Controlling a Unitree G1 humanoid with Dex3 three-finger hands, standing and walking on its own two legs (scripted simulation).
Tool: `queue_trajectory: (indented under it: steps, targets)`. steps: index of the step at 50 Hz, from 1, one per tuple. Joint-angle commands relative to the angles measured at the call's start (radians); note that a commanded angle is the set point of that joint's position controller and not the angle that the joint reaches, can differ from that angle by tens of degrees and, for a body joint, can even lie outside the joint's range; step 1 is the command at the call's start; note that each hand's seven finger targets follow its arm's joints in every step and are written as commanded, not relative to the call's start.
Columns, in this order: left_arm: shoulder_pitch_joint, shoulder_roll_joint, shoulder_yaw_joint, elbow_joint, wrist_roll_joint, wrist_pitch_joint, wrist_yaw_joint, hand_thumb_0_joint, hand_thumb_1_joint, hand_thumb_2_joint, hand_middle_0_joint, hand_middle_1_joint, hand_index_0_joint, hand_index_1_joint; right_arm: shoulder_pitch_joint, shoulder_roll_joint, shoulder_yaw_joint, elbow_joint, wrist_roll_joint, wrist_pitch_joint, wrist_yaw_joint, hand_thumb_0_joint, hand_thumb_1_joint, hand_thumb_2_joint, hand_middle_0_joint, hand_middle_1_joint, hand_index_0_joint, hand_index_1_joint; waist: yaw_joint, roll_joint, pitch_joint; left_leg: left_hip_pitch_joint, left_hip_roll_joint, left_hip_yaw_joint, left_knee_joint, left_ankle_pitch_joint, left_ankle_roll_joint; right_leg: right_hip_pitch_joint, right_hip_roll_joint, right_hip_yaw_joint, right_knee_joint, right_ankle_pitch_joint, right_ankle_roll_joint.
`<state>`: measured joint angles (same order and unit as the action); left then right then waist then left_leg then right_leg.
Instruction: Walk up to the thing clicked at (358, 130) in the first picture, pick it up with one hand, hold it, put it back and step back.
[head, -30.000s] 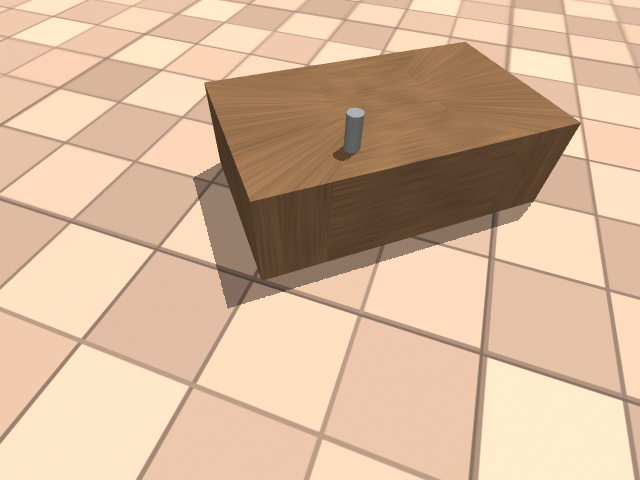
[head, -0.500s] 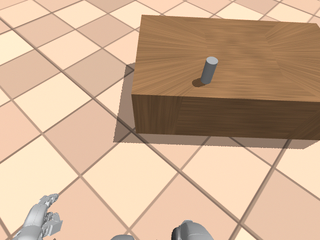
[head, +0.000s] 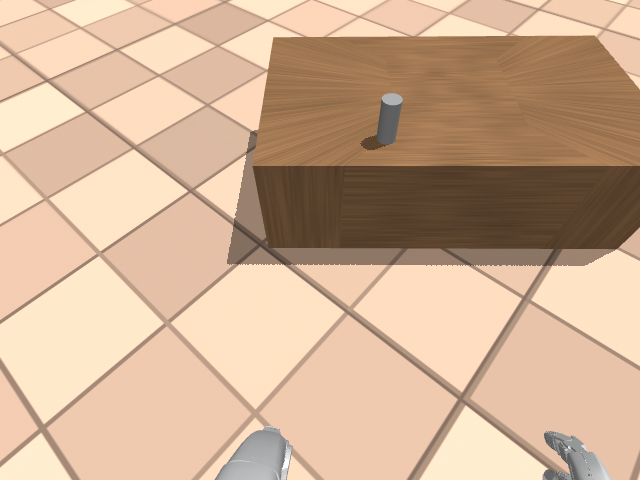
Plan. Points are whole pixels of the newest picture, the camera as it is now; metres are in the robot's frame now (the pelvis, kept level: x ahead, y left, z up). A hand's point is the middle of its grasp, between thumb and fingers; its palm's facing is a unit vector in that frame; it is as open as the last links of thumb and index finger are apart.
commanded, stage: step back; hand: right
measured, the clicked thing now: (388, 119) +1.09 -0.13 -0.26
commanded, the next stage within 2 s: stand in 1.10 s
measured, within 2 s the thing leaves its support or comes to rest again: neither
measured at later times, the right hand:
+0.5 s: hand out of the picture +0.02 -0.27 -0.15, palm faces -0.11 +0.93 -0.35, open 7.4 cm
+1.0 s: hand out of the picture +0.08 -0.22 -0.14, palm faces -0.14 +0.93 -0.35, open 7.4 cm
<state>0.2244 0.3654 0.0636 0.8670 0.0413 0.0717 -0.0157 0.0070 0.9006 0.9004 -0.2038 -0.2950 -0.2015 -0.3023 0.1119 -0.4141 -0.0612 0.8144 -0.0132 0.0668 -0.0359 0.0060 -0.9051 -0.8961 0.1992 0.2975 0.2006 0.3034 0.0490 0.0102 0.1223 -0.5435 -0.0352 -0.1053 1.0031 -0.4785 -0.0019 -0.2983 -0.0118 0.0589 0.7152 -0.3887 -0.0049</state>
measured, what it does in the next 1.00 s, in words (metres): steps on the spot: left foot, then left foot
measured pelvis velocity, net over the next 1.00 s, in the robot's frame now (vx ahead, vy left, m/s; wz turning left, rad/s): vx -0.02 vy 0.02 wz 0.13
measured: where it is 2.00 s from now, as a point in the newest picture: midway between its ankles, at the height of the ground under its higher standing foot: outside the picture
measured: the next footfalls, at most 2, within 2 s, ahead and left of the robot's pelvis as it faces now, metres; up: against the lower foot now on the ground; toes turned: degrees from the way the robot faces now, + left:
left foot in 0.22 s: -0.05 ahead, +0.12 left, +0.00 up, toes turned +4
left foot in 0.74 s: -0.01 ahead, +0.15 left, +0.00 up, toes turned +8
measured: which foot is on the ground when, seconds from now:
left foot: up 0.00-0.20, down 0.22-0.48, up 0.50-0.72, down 0.74-1.00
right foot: down 0.00-1.00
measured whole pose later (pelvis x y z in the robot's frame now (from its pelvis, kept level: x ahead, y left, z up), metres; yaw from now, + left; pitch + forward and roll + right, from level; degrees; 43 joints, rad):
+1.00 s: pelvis -0.02 +0.02 +0.01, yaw +7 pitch -1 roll -1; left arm 0.15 0.38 0.04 1.04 0.01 -0.04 0.00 0.01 0.90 0.90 -0.20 -0.29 -0.20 -0.30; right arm 0.16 -0.34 -0.04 1.03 -0.03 0.00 0.01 0.01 -0.90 -0.90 0.20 0.30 0.20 0.30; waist 0.01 0.01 0.06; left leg -0.25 0.03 -0.01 0.62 -0.35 -0.01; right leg -0.23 -0.02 -0.02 0.57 -0.32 0.02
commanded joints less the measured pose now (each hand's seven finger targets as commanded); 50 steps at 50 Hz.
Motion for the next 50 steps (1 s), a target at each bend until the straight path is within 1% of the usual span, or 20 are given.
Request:
queue_trajectory:
  steps: [1, 6, 8, 10, 12, 13, 14, 16, 19, 22, 23, 24, 25, 37, 39, 40, 41, 43, 46, 50]
  targets:
    - [-0.159, 0.263, 0.076, -0.129, 0.011, -0.055, 0.038, 0.000, 0.900, 0.900, -0.200, -0.300, -0.200, -0.300, 0.053, -0.163, -0.036, -0.035, 0.008, -0.036, 0.000, 0.000, -0.900, -0.900, 0.200, 0.300, 0.200, 0.300, -0.058, -0.151, -0.060, 0.058, -0.071, -0.029, 0.216, 0.016, -0.003, -0.110, -0.189, 0.126, -0.268, 0.285, -0.179]
    - [-0.028, 0.281, 0.088, -0.096, 0.020, -0.074, 0.040, 0.000, 0.900, 0.900, -0.200, -0.300, -0.200, -0.300, 0.032, -0.150, -0.026, -0.028, -0.012, -0.067, 0.013, 0.000, -0.900, -0.900, 0.200, 0.300, 0.200, 0.300, 0.027, -0.226, -0.156, 0.002, 0.020, 0.045, -0.188, -0.061, -0.020, 0.242, -0.225, 0.203, -0.264, 0.053, -0.197]
    - [-0.047, 0.292, 0.087, -0.093, 0.009, -0.068, 0.033, 0.000, 0.900, 0.900, -0.200, -0.300, -0.200, -0.300, 0.073, -0.151, -0.035, 0.004, -0.020, -0.079, 0.019, 0.000, -0.900, -0.900, 0.200, 0.300, 0.200, 0.300, 0.010, -0.238, -0.172, 0.165, 0.033, 0.081, -0.409, -0.072, -0.004, 0.171, -0.253, 0.211, -0.248, 0.035, -0.195]
    - [-0.055, 0.261, 0.063, -0.088, -0.003, -0.058, 0.027, 0.000, 0.900, 0.900, -0.200, -0.300, -0.200, -0.300, 0.161, -0.144, -0.047, 0.067, -0.026, -0.090, 0.018, 0.000, -0.900, -0.900, 0.200, 0.300, 0.200, 0.300, -0.034, -0.155, -0.179, 0.408, 0.002, 0.073, -0.694, 0.115, 0.026, 0.037, -0.193, 0.123, -0.123, 0.070, -0.122]
    - [-0.010, 0.135, 0.026, -0.082, -0.022, -0.059, 0.023, 0.000, 0.900, 0.900, -0.200, -0.300, -0.200, -0.300, 0.127, -0.239, -0.071, 0.064, -0.048, -0.097, 0.015, 0.000, -0.900, -0.900, 0.200, 0.300, 0.200, 0.300, -0.011, 0.179, -0.157, 0.574, 0.296, -0.410, -0.749, -0.026, 0.128, -0.349, 0.000, -0.066, 0.166, -0.146, -0.011]
    - [-0.114, 0.235, 0.055, -0.077, -0.012, -0.063, 0.033, 0.000, 0.900, 0.900, -0.200, -0.300, -0.200, -0.300, 0.096, -0.311, -0.072, 0.051, -0.033, -0.096, 0.021, 0.000, -0.900, -0.900, 0.200, 0.300, 0.200, 0.300, -0.068, 0.139, -0.088, 0.317, 0.390, -0.472, -0.774, -0.203, 0.244, -0.253, -0.053, -0.008, 0.188, -0.177, -0.001]
    - [-0.152, 0.273, 0.062, -0.069, -0.009, -0.071, 0.027, 0.000, 0.900, 0.900, -0.200, -0.300, -0.200, -0.300, 0.037, -0.295, -0.068, 0.044, -0.031, -0.098, 0.025, 0.000, -0.900, -0.900, 0.200, 0.300, 0.200, 0.300, -0.057, 0.118, -0.015, 0.137, 0.386, -0.448, -0.793, -0.260, 0.256, -0.134, -0.067, 0.011, 0.205, -0.168, -0.008]
    - [-0.092, 0.225, 0.054, -0.036, -0.023, -0.077, 0.007, 0.000, 0.900, 0.900, -0.200, -0.300, -0.200, -0.300, -0.014, -0.199, -0.039, 0.043, -0.039, -0.107, 0.027, 0.000, -0.900, -0.900, 0.200, 0.300, 0.200, 0.300, -0.014, 0.115, -0.008, 0.223, 0.237, -0.186, -0.723, 0.011, 0.171, -0.106, -0.047, -0.019, 0.100, -0.067, -0.013]
    - [-0.095, 0.202, 0.050, -0.008, -0.022, -0.095, 0.003, 0.000, 0.900, 0.900, -0.200, -0.300, -0.200, -0.300, 0.046, -0.193, -0.044, 0.073, -0.028, -0.107, 0.032, 0.000, -0.900, -0.900, 0.200, 0.300, 0.200, 0.300, -0.043, 0.144, -0.045, 0.267, 0.201, -0.130, -0.663, 0.142, 0.133, -0.012, 0.002, -0.095, -0.074, -0.010, -0.010]
    - [-0.009, 0.199, 0.048, 0.049, -0.014, -0.115, 0.022, 0.000, 0.900, 0.900, -0.200, -0.300, -0.200, -0.300, 0.030, -0.158, -0.029, 0.061, -0.013, -0.080, 0.038, 0.000, -0.900, -0.900, 0.200, 0.300, 0.200, 0.300, 0.000, 0.097, -0.099, 0.180, 0.154, -0.038, -0.511, 0.114, 0.089, 0.226, 0.025, -0.094, -0.293, 0.123, -0.024]
    - [0.037, 0.229, 0.059, 0.068, -0.006, -0.123, 0.030, 0.000, 0.900, 0.900, -0.200, -0.300, -0.200, -0.300, 0.025, -0.118, -0.017, 0.048, -0.009, -0.078, 0.036, 0.000, -0.900, -0.900, 0.200, 0.300, 0.200, 0.300, 0.017, 0.006, -0.116, 0.088, 0.110, -0.001, -0.391, 0.097, 0.065, 0.309, -0.050, 0.042, -0.324, 0.099, -0.041]
    - [0.051, 0.305, 0.074, 0.072, 0.002, -0.129, 0.035, 0.000, 0.900, 0.900, -0.200, -0.300, -0.200, -0.300, 0.031, -0.084, -0.010, 0.043, -0.007, -0.076, 0.035, 0.000, -0.900, -0.900, 0.200, 0.300, 0.200, 0.300, 0.026, -0.157, -0.116, -0.034, -0.002, 0.038, -0.230, -0.033, 0.030, 0.294, -0.245, 0.378, -0.450, -0.143, -0.126]
    - [-0.008, 0.355, 0.085, 0.055, 0.003, -0.132, 0.031, 0.000, 0.900, 0.900, -0.200, -0.300, -0.200, -0.300, 0.043, -0.143, -0.029, 0.059, -0.018, -0.072, 0.027, 0.000, -0.900, -0.900, 0.200, 0.300, 0.200, 0.300, 0.013, -0.142, -0.058, 0.027, 0.026, 0.015, -0.105, -0.125, 0.017, 0.104, -0.387, 0.506, -0.508, -0.360, -0.221]
    - [-0.123, 0.232, 0.032, 0.042, -0.011, -0.117, 0.015, 0.000, 0.900, 0.900, -0.200, -0.300, -0.200, -0.300, 0.142, -0.130, -0.046, 0.159, -0.028, -0.096, 0.045, 0.000, -0.900, -0.900, 0.200, 0.300, 0.200, 0.300, -0.066, -0.092, -0.117, 0.396, 0.025, 0.117, -0.562, 0.190, 0.006, -0.048, -0.161, 0.029, -0.247, 0.020, -0.101]
    - [-0.093, 0.156, 0.008, 0.037, -0.022, -0.112, 0.012, 0.000, 0.900, 0.900, -0.200, -0.300, -0.200, -0.300, 0.140, -0.199, -0.061, 0.152, -0.046, -0.108, 0.031, 0.000, -0.900, -0.900, 0.200, 0.300, 0.200, 0.300, -0.065, 0.127, -0.155, 0.462, 0.235, -0.203, -0.694, 0.119, 0.066, -0.158, -0.057, -0.066, -0.012, 0.051, -0.037]
    - [-0.099, 0.167, 0.009, 0.050, -0.037, -0.105, 0.017, 0.000, 0.900, 0.900, -0.200, -0.300, -0.200, -0.300, 0.067, -0.248, -0.058, 0.132, -0.037, -0.110, 0.031, 0.000, -0.900, -0.900, 0.200, 0.300, 0.200, 0.300, -0.047, 0.166, -0.124, 0.375, 0.341, -0.344, -0.759, -0.028, 0.150, -0.165, 0.004, -0.098, 0.006, -0.102, -0.016]
    - [-0.112, 0.225, 0.026, 0.071, -0.031, -0.105, 0.021, 0.000, 0.900, 0.900, -0.200, -0.300, -0.200, -0.300, 0.027, -0.266, -0.061, 0.128, -0.028, -0.105, 0.035, 0.000, -0.900, -0.900, 0.200, 0.300, 0.200, 0.300, -0.053, 0.146, -0.088, 0.242, 0.359, -0.333, -0.749, -0.044, 0.205, -0.049, -0.030, -0.053, 0.054, -0.148, -0.014]
    - [-0.090, 0.204, 0.016, 0.083, -0.030, -0.117, 0.017, 0.000, 0.900, 0.900, -0.200, -0.300, -0.200, -0.300, -0.013, -0.201, -0.040, 0.127, -0.031, -0.100, 0.038, 0.000, -0.900, -0.900, 0.200, 0.300, 0.200, 0.300, -0.018, 0.107, -0.091, 0.297, 0.257, -0.147, -0.655, 0.185, 0.143, -0.002, -0.023, -0.071, -0.115, -0.050, -0.027]
    - [-0.033, 0.221, 0.026, 0.119, -0.033, -0.137, 0.031, 0.000, 0.900, 0.900, -0.200, -0.300, -0.200, -0.300, -0.019, -0.153, -0.023, 0.131, -0.006, -0.103, 0.033, 0.000, -0.900, -0.900, 0.200, 0.300, 0.200, 0.300, 0.002, 0.087, -0.183, 0.285, 0.159, 0.017, -0.457, 0.649, 0.051, 0.222, -0.071, -0.013, -0.241, 0.420, -0.030]
    - [-0.108, 0.289, 0.029, 0.106, -0.028, -0.132, 0.038, 0.000, 0.900, 0.900, -0.200, -0.300, -0.200, -0.300, 0.016, -0.135, -0.025, 0.155, -0.012, -0.094, 0.026, 0.000, -0.900, -0.900, 0.200, 0.300, 0.200, 0.300, -0.049, -0.044, -0.168, 0.290, 0.106, 0.068, -0.436, 0.357, 0.028, 0.166, -0.200, 0.137, -0.224, 0.414, -0.124]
